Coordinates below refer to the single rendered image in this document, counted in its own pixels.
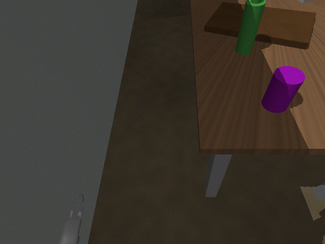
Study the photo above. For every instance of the left robot hand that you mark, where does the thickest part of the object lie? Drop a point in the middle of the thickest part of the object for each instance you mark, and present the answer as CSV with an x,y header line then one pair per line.
x,y
72,226

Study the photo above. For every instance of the table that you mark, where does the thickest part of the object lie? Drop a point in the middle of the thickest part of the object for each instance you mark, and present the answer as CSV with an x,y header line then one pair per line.
x,y
230,88

